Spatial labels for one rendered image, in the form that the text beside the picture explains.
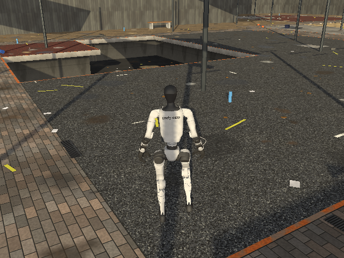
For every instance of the left robot forearm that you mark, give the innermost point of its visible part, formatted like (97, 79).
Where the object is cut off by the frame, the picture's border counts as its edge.
(144, 143)

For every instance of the right robot upper arm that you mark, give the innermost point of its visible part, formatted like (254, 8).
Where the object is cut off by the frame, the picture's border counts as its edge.
(191, 122)

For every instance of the robot right hand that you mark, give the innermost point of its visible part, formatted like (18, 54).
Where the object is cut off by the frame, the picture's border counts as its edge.
(202, 152)

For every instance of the robot left hand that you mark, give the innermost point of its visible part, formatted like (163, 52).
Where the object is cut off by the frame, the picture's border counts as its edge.
(140, 154)

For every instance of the robot right thigh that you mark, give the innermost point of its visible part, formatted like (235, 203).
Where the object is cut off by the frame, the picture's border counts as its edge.
(184, 157)

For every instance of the humanoid robot torso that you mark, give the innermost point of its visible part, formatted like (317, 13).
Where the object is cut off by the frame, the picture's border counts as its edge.
(171, 129)

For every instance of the right robot forearm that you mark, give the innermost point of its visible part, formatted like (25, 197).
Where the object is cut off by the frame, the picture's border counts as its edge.
(198, 142)

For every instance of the left robot upper arm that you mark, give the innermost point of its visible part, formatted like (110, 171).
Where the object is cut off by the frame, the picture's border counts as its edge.
(151, 122)

